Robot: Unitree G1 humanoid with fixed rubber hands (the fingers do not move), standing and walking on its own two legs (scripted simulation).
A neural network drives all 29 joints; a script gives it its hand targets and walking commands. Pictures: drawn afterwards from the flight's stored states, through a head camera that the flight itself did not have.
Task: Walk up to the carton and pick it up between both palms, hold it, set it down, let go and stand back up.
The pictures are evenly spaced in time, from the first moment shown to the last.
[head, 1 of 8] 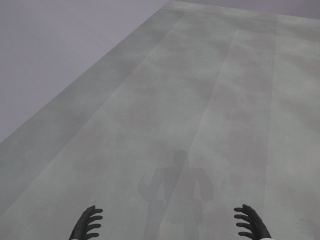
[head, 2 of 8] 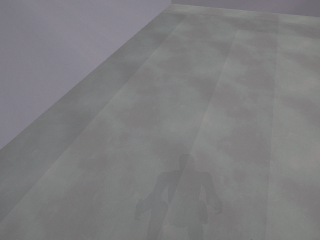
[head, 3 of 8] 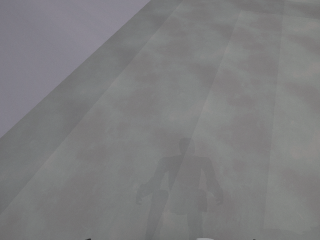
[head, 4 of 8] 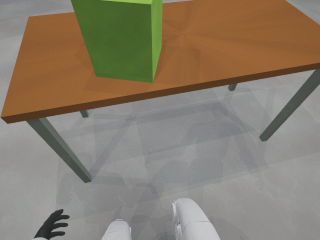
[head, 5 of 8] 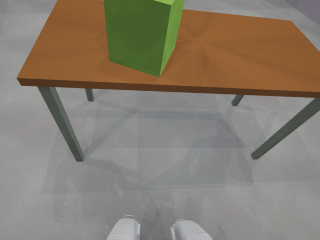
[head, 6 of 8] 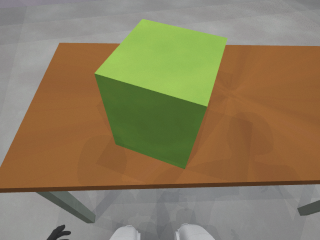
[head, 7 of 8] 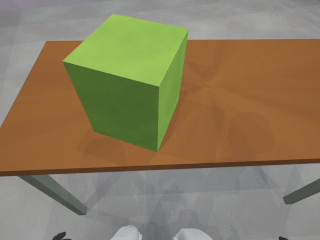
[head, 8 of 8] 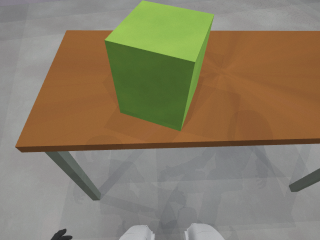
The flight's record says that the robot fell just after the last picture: no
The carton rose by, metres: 0.00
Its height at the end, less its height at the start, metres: +0.00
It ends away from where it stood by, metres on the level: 0.00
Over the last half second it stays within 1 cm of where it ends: yes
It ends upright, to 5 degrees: yes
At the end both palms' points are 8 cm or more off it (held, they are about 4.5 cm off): yes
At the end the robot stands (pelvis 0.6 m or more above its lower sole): yes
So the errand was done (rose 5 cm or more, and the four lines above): no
